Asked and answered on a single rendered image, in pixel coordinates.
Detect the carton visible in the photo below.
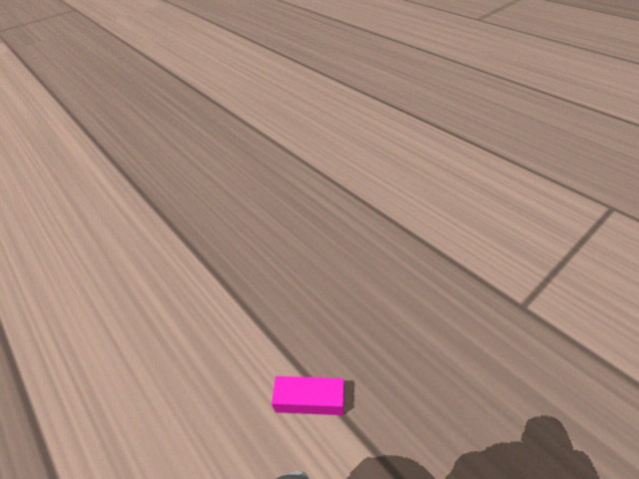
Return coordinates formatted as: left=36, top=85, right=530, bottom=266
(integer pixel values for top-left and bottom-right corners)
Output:
left=272, top=376, right=344, bottom=415

